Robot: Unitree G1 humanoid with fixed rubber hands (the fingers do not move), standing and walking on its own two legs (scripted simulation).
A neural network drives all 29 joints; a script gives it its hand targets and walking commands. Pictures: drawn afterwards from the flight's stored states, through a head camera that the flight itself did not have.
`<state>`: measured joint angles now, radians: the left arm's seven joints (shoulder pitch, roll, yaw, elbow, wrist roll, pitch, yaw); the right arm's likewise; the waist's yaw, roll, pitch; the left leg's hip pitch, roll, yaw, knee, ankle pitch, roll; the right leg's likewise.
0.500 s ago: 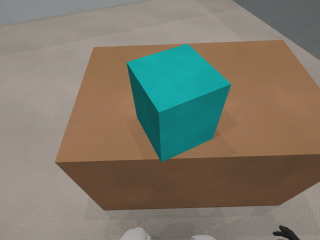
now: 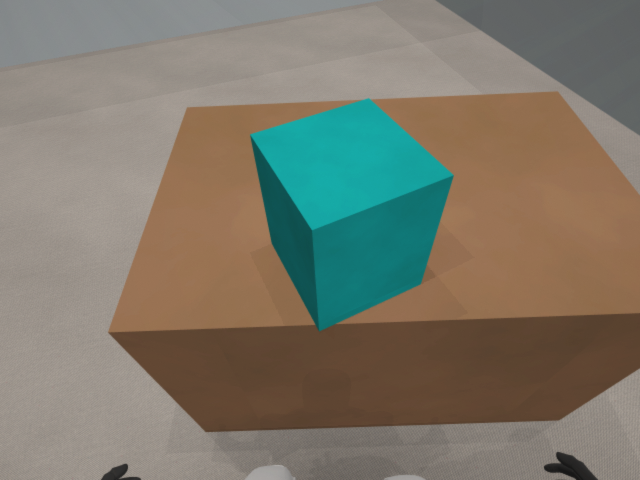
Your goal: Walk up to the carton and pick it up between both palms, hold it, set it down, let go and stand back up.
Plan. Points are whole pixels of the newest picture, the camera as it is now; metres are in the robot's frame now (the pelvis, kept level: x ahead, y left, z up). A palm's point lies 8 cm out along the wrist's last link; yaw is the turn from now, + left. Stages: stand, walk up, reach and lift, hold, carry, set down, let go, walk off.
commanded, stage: walk up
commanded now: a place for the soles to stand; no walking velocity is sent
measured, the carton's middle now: (343, 216) +0.49 +0.00 +0.01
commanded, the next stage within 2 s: reach and lift in 1.76 s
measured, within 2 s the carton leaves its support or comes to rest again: neither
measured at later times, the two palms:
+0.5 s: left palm out of the picture +0.05 +0.29 -0.10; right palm (620, 477) +0.15 -0.34 -0.10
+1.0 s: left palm out of the picture +0.14 +0.30 -0.12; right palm (591, 465) +0.16 -0.30 -0.09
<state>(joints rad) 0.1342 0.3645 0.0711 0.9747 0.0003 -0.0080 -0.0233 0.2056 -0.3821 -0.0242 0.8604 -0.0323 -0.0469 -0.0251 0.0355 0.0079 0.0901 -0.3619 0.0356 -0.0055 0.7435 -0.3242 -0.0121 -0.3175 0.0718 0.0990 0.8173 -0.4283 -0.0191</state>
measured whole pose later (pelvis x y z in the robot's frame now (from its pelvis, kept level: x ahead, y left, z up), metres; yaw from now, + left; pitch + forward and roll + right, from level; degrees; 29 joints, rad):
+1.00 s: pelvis +0.07 -0.01 +0.00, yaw -1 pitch -3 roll -1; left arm 0.21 0.36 0.07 0.93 0.00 -0.03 0.00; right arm 0.20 -0.35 -0.02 0.86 -0.01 -0.04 -0.02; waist 0.03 -0.02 0.12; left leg -0.35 0.04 0.01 0.79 -0.39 0.00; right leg -0.33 0.06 0.09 0.73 -0.34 -0.01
